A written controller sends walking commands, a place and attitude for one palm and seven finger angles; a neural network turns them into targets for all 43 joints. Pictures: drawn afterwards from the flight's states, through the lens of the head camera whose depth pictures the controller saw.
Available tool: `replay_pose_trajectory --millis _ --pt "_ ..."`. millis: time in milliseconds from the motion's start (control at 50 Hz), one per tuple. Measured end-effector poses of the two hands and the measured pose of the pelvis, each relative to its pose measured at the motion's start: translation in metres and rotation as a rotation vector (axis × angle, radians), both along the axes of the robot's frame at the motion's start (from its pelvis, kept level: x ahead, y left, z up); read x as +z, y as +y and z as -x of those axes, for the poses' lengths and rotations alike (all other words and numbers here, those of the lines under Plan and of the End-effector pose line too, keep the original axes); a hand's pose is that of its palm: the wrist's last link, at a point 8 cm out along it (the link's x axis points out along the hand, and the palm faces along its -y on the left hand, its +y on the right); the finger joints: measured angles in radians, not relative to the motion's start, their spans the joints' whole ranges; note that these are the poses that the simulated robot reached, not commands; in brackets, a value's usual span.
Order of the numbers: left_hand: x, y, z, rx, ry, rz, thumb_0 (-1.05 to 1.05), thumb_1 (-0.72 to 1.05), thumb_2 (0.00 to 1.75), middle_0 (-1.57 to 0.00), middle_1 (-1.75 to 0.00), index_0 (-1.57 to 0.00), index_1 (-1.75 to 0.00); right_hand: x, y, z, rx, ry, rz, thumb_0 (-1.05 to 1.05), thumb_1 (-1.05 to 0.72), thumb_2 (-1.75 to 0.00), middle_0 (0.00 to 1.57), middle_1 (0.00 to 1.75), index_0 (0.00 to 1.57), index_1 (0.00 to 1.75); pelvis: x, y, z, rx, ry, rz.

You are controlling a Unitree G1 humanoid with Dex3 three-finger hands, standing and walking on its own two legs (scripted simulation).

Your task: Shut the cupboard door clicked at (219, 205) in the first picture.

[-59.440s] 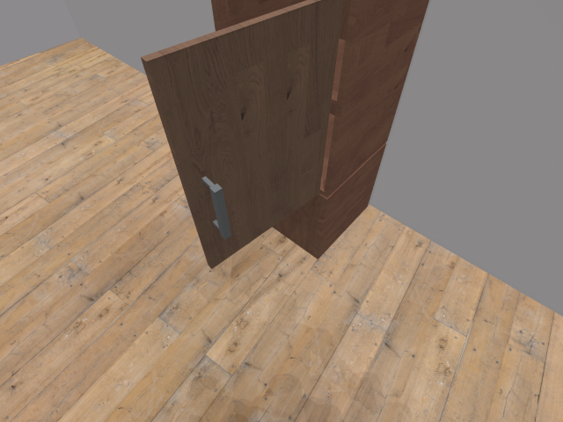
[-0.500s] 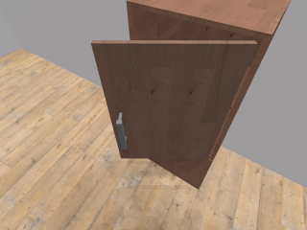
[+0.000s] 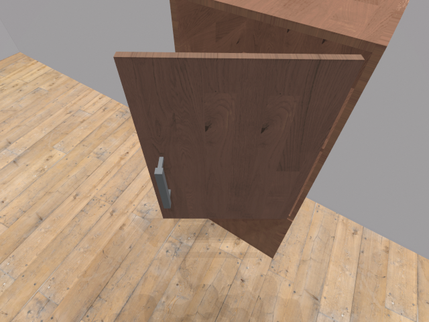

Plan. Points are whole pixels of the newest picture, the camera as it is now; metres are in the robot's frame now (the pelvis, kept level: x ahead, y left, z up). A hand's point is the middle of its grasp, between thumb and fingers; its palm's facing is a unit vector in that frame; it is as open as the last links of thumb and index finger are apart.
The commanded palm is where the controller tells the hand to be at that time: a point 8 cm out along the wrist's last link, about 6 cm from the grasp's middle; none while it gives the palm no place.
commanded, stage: come to a stop and stand still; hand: left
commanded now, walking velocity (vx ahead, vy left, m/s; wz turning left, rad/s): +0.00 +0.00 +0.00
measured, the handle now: (164, 183) +0.45 +0.17 -0.10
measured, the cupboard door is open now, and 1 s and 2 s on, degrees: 34 34 34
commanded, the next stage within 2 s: look again from close up in 0.44 s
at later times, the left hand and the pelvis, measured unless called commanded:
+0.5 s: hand out of the picture +0.03 +0.17 -0.17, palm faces +0.01 -0.98 -0.21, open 7.4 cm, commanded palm none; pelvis +0.02 -0.01 +0.00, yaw +0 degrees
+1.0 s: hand out of the picture +0.03 +0.15 -0.17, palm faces +0.03 -0.98 -0.20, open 7.4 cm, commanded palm none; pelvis +0.02 -0.02 +0.00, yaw +1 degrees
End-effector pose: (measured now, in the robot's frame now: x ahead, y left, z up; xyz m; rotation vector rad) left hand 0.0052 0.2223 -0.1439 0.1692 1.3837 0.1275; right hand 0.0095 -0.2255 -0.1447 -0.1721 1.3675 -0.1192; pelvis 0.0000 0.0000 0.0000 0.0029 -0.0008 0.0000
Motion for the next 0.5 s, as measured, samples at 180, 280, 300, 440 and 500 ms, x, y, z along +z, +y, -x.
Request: replay_pose_trajectory --millis 180,280,300,440,500 --pt "-0.001 -0.005 -0.009 0.009 0.001 0.0 0.01 0.91 0.9 -0.2 -0.3 -0.2 -0.3 0.001 -0.005 -0.011 -0.002 0.001 0.01 0.01 -0.92 -0.9 0.2 0.3 0.2 0.3 0.0 -0.005 -0.009 0.002 0.0 -0.001" --pt "-0.001 -0.005 -0.015 0.01 -0.002 -0.005 0.0 0.91 0.9 -0.2 -0.3 -0.2 -0.3 0.001 -0.008 -0.019 -0.001 -0.005 0.014 0.01 -0.92 -0.9 0.2 0.3 0.2 0.3 0.0 -0.007 -0.014 0.001 0.001 -0.001" --pt "-0.001 -0.005 -0.016 0.011 -0.003 -0.006 0.0 0.91 0.9 -0.2 -0.3 -0.2 -0.3 0.001 -0.008 -0.02 -0.001 -0.007 0.014 0.01 -0.92 -0.9 0.2 0.3 0.2 0.3 0.0 -0.007 -0.015 0.001 0.001 -0.002" --pt "0.0 -0.006 -0.022 0.014 -0.013 -0.012 0.0 0.9 0.9 -0.2 -0.3 -0.2 -0.3 0.001 -0.012 -0.027 0.002 -0.014 0.017 0.01 -0.92 -0.9 0.2 0.3 0.2 0.3 0.001 -0.01 -0.019 0.003 -0.001 -0.003" --pt "0.0 -0.007 -0.024 0.015 -0.015 -0.012 0.0 0.9 0.9 -0.2 -0.3 -0.2 -0.3 0.001 -0.013 -0.029 0.004 -0.014 0.018 0.01 -0.92 -0.9 0.2 0.3 0.2 0.3 0.001 -0.011 -0.02 0.004 0.0 -0.003"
